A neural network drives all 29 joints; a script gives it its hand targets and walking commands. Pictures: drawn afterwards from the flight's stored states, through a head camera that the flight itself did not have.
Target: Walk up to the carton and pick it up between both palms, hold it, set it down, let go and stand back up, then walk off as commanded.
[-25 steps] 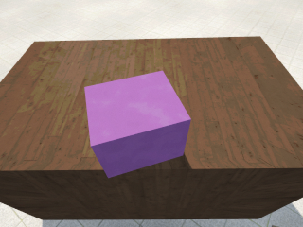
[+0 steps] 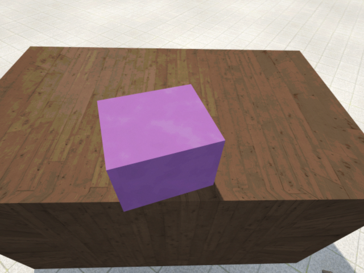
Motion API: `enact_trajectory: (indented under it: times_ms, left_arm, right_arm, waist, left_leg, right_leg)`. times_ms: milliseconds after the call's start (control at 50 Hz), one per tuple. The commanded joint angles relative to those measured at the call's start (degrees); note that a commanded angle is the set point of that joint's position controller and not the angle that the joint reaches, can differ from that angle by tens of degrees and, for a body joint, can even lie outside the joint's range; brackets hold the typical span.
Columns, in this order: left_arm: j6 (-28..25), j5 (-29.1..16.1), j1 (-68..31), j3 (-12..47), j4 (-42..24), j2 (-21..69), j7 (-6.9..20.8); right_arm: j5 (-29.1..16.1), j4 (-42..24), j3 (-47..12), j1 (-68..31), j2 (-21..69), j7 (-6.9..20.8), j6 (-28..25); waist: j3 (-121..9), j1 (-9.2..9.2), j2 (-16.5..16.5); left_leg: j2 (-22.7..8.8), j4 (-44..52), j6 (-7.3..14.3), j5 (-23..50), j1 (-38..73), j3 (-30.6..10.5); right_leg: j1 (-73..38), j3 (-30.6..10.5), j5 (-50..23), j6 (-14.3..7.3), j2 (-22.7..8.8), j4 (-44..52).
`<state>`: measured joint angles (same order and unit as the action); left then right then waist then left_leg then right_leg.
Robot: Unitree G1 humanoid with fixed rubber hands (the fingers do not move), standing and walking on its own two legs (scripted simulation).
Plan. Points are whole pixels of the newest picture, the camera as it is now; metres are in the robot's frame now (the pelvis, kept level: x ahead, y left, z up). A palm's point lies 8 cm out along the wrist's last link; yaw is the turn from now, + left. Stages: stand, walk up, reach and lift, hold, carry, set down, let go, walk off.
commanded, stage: walk up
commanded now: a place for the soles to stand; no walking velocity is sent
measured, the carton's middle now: (158, 145) +0.42 +0.07 +0.05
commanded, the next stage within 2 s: reach and lift in 0.78 s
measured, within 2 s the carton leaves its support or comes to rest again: neither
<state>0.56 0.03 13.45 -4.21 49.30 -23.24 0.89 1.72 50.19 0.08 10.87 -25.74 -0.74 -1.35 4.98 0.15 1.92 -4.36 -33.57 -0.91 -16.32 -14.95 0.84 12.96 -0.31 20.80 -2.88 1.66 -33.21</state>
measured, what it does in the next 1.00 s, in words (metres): stands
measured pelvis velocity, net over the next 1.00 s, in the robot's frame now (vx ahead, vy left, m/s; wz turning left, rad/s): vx -0.01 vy -0.01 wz -0.01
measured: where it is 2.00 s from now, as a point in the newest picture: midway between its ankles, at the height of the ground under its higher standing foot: outside the picture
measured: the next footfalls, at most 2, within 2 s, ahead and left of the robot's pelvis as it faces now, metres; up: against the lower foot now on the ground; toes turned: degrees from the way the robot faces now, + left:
none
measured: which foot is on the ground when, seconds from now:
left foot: down 0.00-1.00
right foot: down 0.00-1.00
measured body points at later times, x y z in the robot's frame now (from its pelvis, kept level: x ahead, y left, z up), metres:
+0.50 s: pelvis +0.00 -0.02 +0.01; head +0.01 -0.02 +0.45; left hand +0.12 +0.30 -0.10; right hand +0.11 -0.34 -0.10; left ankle +0.01 +0.15 -0.73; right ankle +0.00 -0.11 -0.73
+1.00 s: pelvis -0.01 -0.01 +0.00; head +0.04 +0.00 +0.44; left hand +0.20 +0.29 -0.07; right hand +0.15 -0.33 -0.09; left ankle +0.01 +0.15 -0.73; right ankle +0.00 -0.11 -0.73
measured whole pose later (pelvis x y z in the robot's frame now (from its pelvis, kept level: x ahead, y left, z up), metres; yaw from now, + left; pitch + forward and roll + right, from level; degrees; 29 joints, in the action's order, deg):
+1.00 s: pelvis -0.01 -0.01 +0.00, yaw +0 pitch -2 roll +0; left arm 21.9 0.7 0.5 -3.4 29.4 -22.2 -1.0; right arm 1.9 53.0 4.2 3.8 -23.9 3.6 -11.6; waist 7.4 -0.1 1.3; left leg -4.3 -34.5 -3.1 -16.6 -15.7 0.7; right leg 15.6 -0.1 18.4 -2.4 2.2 -36.2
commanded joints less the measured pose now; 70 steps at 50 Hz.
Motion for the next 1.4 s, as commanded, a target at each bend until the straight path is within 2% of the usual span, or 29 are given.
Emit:
enact_trajectory:
  times_ms: [0,20,40,60,80,100,120,140,180,220,240,280,360,420,440,520,660,760,780,800,840,860,900,960,1020,1140,1200,1320,1380]
  left_arm:
    - [-3.11,2.13,-2.33,-2.18,-2.33,-14.58,-1.43]
    - [-3.24,1.92,-4.4,-2.6,-2.55,-15.75,-1.21]
    - [-3.34,1.45,-4.21,-1.86,-2.13,-14.38,-1.15]
    - [-3.48,1.25,-3.57,-1.26,-1.3,-12.74,-1.27]
    - [-3.55,1.1,-4.0,-1.06,-1.72,-12.25,-1.36]
    - [-3.36,0.93,-3.98,-0.98,-1.44,-11.89,-1.43]
    - [-3.17,0.87,-4.37,-1.02,-1.81,-12.07,-1.31]
    - [-2.78,0.69,-4.85,-0.62,-1.76,-11.22,-1.14]
    - [-2.41,-0.1,-5.26,-0.36,-1.77,-9.53,-0.99]
    - [-2.48,0.23,-4.48,-0.23,-1.48,-9.87,-0.74]
    - [-2.66,0.39,-5.38,-0.22,-1.29,-10.12,-0.7]
    - [-2.95,1.0,-6.87,-0.17,-1.01,-11.05,-0.77]
    - [-3.29,0.75,-5.84,-0.2,-0.08,-11.43,-0.86]
    - [-3.35,0.64,-6.42,-0.16,0.51,-11.43,-0.95]
    - [-3.32,0.82,-6.81,-0.04,0.28,-11.61,-0.88]
    - [-3.08,0.86,-6.82,-0.11,0.7,-11.43,-0.82]
    - [-3.1,1.0,-7.83,-0.11,0.96,-11.77,-0.85]
    - [-2.98,0.92,-7.52,-0.16,1.14,-11.92,-0.89]
    - [8.48,3.71,-27.39,-2.7,-14.48,-9.61,-2.43]
    - [13.94,3.36,-25.88,-1.46,-16.71,-8.22,-3.16]
    - [19.68,3.87,-22.51,-1.5,-19.36,-6.16,-3.06]
    - [21.15,4.28,-21.49,-1.82,-22.06,-5.86,-2.88]
    - [22.71,4.89,-17.38,-1.82,-25.13,-5.65,-3.01]
    - [23.29,6.73,-9.31,-2.83,-26.36,-3.17,-3.3]
    - [22.94,6.67,-6.46,-3.22,-30.67,-2.39,-3.55]
    - [21.32,4.47,-6.06,-2.93,-34.08,-1.69,-4.67]
    - [20.56,3.96,-4.86,-3.12,-36.84,-0.79,-4.95]
    - [18.1,2.27,-2.17,-2.41,-41.68,0.33,-5.11]
    - [17.33,1.57,-1.2,-1.66,-42.42,1.47,-5.45]
  right_arm:
    - [-2.04,-4.51,2.77,-1.25,-5.99,0.44,1.13]
    - [-2.09,-2.41,4.05,-0.62,-8.85,-0.11,1.83]
    - [-2.11,-2.44,3.82,-2.85,-8.82,0.01,1.65]
    - [-1.97,-2.7,3.69,-3.81,-8.09,0.16,1.49]
    - [-2.22,-2.43,3.66,-2.58,-7.83,0.21,0.98]
    - [-1.94,-1.38,3.71,-1.83,-8.18,0.17,0.67]
    - [-1.73,-1.04,3.89,-1.01,-7.88,0.03,0.44]
    - [-1.62,-0.4,3.75,-0.79,-7.87,0.07,0.23]
    - [-1.16,-0.15,4.03,-2.06,-9.34,0.03,-0.15]
    - [-1.13,-0.33,3.64,-3.9,-9.58,0.44,-0.39]
    - [-1.2,-0.33,3.28,-4.45,-8.83,0.75,-0.19]
    - [-0.95,-0.47,3.27,-4.02,-8.16,0.92,0.03]
    - [-1.18,-0.3,3.02,-4.54,-8.75,0.8,-0.26]
    - [-1.08,-0.69,3.16,-4.94,-8.64,0.76,-0.24]
    - [-1.3,-0.73,3.2,-4.64,-8.73,0.74,-0.25]
    - [-1.09,-0.79,3.45,-5.27,-8.78,0.69,-0.14]
    - [-1.33,-0.96,3.43,-4.89,-9.4,0.83,0.11]
    - [-1.1,-0.87,3.28,-5.03,-9.26,0.75,0.09]
    - [4.83,2.27,9.7,-20.54,-2.04,2.9,-10.7]
    - [5.05,3.49,10.91,-17.16,-4.93,4.35,-11.52]
    - [3.07,3.64,10.28,-13.97,-6.75,4.71,-11.83]
    - [2.01,3.05,10.28,-12.6,-6.83,4.86,-11.72]
    - [0.76,2.39,11.4,-9.21,-7.38,4.92,-11.64]
    - [-2.4,-0.93,9.43,-5.88,-10.25,6.08,-11.42]
    - [-4.29,-5.47,9.18,-4.77,-11.55,6.91,-11.67]
    - [-6.02,-9.82,7.72,-3.86,-10.61,8.35,-8.77]
    - [-6.26,-9.96,6.86,-1.59,-9.18,8.74,-6.66]
    - [-8.04,-18.76,7.1,0.06,-8.07,9.04,-5.42]
    - [-8.53,-23.24,7.29,1.24,-7.25,9.32,-4.55]
  waist:
    - [-3.53,-2.24,2.3]
    - [-2.19,-1.58,3.18]
    - [-1.45,-1.17,2.83]
    - [-1.29,-0.87,3.66]
    - [-2.7,-1.58,6.63]
    - [-4.13,-1.55,7.2]
    - [-5.1,-1.88,7.89]
    - [-5.1,-2.3,6.35]
    - [-6.38,-1.96,2.82]
    - [-6.81,-0.57,1.92]
    - [-5.7,-0.68,1.97]
    - [-3.99,-1.57,0.12]
    - [-5.24,-0.7,-3.15]
    - [-6.04,-0.8,-4.24]
    - [-6.44,-0.91,-2.28]
    - [-5.04,-1.0,-3.56]
    - [-5.97,-1.41,-0.38]
    - [-5.66,-1.03,-2.19]
    - [0.35,-2.8,0.96]
    - [0.3,-2.82,0.37]
    - [-1.21,-2.92,2.33]
    - [-3.02,-2.77,1.4]
    - [-8.68,-2.97,-0.77]
    - [-12.12,-1.07,-2.84]
    - [-13.05,0.2,-1.54]
    - [-8.43,0.73,0.21]
    - [-7.17,0.65,-0.83]
    - [-7.54,1.62,0.01]
    - [-6.28,2.07,1.35]
  left_leg:
    - [1.19,-4.18,1.67,-10.19,-6.74,-0.41]
    - [-0.08,-9.37,2.01,-17.66,-3.31,-3.88]
    - [0.12,-8.4,2.32,-17.01,-2.36,-3.92]
    - [0.24,-6.01,2.63,-14.91,-4.05,-4.7]
    - [0.32,-3.1,2.55,-10.85,-2.23,-3.57]
    - [1.24,-1.29,2.9,-7.03,-0.93,-2.29]
    - [1.34,1.29,2.69,-4.36,1.59,-1.44]
    - [1.57,6.28,2.64,-0.35,4.91,-0.82]
    - [-2.32,8.99,3.02,10.19,9.9,-3.1]
    - [-4.44,8.63,4.0,4.38,9.34,-4.74]
    - [-3.22,8.09,3.69,2.63,8.05,-3.46]
    - [-2.27,8.81,3.23,1.19,6.83,-1.94]
    - [-3.01,8.38,3.29,7.41,7.41,-2.36]
    - [-3.22,8.16,3.52,8.89,7.66,-2.12]
    - [-3.33,8.09,3.62,7.94,8.32,-2.37]
    - [-3.57,8.38,3.53,6.92,8.0,-2.0]
    - [-2.87,7.38,3.55,5.31,7.36,-1.71]
    - [-3.28,8.13,3.64,5.71,7.48,-2.2]
    - [3.11,3.51,-1.11,-4.66,-2.13,4.41]
    - [3.21,1.86,-0.03,-6.7,0.8,2.22]
    - [3.43,-3.07,-0.33,-5.72,11.03,1.34]
    - [3.34,-3.12,-0.55,-3.95,13.75,1.51]
    - [2.29,0.97,-0.52,-0.47,13.99,1.71]
    - [2.83,3.58,-0.7,11.7,14.92,1.31]
    - [3.27,4.82,-1.03,17.82,16.57,0.87]
    - [4.63,9.78,-1.04,17.16,14.45,1.88]
    - [4.69,11.65,-1.14,15.43,14.29,2.18]
    - [4.86,13.89,-0.72,13.9,15.44,2.79]
    - [4.74,15.56,-0.16,10.95,15.25,3.26]
  right_leg:
    - [-3.86,-25.63,-17.32,-2.14,-15.82,16.8]
    - [1.08,-25.42,-13.58,-7.48,-18.59,16.11]
    - [1.73,-23.78,-14.74,-8.1,-17.0,15.09]
    - [-0.77,-21.43,-18.78,-6.87,-15.17,13.57]
    - [-1.1,-18.64,-21.67,-6.1,-13.3,12.45]
    - [-2.3,-16.74,-25.94,-4.43,-11.76,10.99]
    - [-1.42,-15.08,-27.53,-4.22,-11.2,9.53]
    - [0.11,-14.17,-26.58,-3.39,-10.51,8.82]
    - [2.02,-11.14,-22.06,-0.05,-8.05,8.18]
    - [3.76,-11.43,-9.23,0.66,-6.73,12.04]
    - [3.86,-12.26,-6.84,0.42,-7.18,13.71]
    - [3.66,-13.23,-8.89,0.09,-7.99,13.91]
    - [1.34,-12.31,-19.11,0.7,-8.11,12.44]
    - [0.66,-11.78,-22.01,0.94,-7.81,11.79]
    - [0.89,-11.4,-21.05,0.84,-7.51,11.33]
    - [2.35,-11.44,-18.14,0.4,-7.4,11.87]
    - [1.19,-12.18,-17.97,0.69,-7.62,12.73]
    - [1.74,-11.62,-16.95,0.96,-7.53,12.71]
    - [11.88,3.25,2.16,0.7,-4.22,3.99]
    - [14.47,2.81,8.03,-0.86,-2.91,2.82]
    - [21.58,2.73,8.1,-2.58,-4.88,4.26]
    - [21.02,3.36,4.78,-2.6,-5.2,5.0]
    - [12.26,5.86,-6.76,-0.91,-2.71,4.63]
    - [2.1,5.86,-22.42,0.48,-0.65,6.19]
    - [0.0,5.19,-26.71,1.14,-0.27,8.0]
    - [-2.2,3.09,-28.1,2.71,0.02,12.08]
    - [-2.56,1.89,-26.93,2.86,-0.45,13.66]
    - [-3.66,0.9,-24.89,3.03,-0.26,16.2]
    - [-2.91,0.9,-20.02,2.97,-0.05,17.44]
